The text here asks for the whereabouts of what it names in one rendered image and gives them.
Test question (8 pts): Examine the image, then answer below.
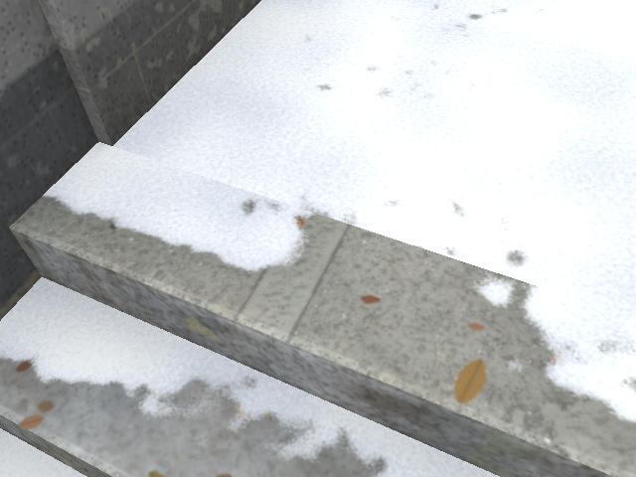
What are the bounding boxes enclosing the stairs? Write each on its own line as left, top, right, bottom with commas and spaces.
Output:
0, 228, 613, 477

